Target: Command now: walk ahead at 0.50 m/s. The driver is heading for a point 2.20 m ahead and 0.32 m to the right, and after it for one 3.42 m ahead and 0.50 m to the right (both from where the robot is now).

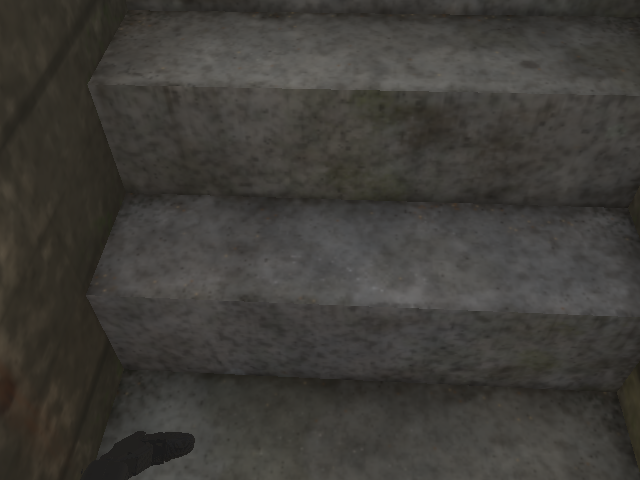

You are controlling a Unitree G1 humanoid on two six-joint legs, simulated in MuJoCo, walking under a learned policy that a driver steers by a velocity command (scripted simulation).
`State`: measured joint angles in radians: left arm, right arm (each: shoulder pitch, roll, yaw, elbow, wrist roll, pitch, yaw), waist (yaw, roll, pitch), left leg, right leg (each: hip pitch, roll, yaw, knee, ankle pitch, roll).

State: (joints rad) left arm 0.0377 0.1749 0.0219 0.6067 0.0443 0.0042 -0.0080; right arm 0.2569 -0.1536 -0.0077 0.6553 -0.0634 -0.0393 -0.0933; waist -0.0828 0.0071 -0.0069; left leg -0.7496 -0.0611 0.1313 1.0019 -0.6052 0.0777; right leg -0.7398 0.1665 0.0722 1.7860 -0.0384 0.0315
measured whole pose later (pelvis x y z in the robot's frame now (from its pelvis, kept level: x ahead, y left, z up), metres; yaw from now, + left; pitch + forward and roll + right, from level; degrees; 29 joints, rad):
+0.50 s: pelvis -0.21 +0.11 -0.33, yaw +1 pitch +9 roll +3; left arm 0.34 0.21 0.02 0.87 0.13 0.01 -0.07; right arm 0.13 -0.20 0.05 0.63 -0.04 0.13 0.04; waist 0.02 -0.01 -0.07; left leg -1.05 -0.09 0.11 1.56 -0.75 0.05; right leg -0.79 0.08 0.13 1.55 -0.18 -0.16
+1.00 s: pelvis -0.36 +0.20 -0.45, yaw -3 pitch +3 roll +2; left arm 0.12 0.28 -0.01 0.63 -0.03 0.09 -0.04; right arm 0.15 -0.16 0.07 0.65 -0.02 -0.04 -0.03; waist -0.03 -0.12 -0.03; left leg -0.72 0.08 0.16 1.12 -0.55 0.01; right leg -0.82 0.06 0.19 1.83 0.07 0.08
